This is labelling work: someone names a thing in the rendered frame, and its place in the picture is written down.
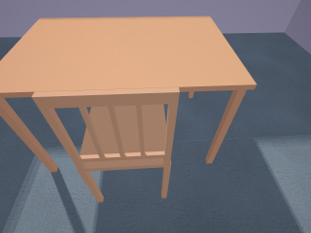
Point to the table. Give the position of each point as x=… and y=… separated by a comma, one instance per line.
x=101, y=53

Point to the chair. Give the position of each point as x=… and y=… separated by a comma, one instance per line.
x=125, y=129

